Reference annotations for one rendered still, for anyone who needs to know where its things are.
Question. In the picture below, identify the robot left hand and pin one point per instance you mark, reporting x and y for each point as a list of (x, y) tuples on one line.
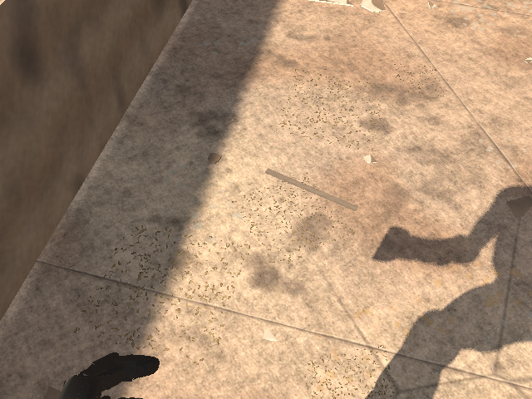
[(107, 372)]

